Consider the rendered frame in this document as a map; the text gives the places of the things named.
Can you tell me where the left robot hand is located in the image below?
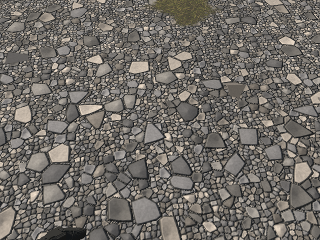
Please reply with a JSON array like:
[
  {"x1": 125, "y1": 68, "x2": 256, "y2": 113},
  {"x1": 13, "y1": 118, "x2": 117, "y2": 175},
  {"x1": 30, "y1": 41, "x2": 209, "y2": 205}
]
[{"x1": 37, "y1": 226, "x2": 87, "y2": 240}]

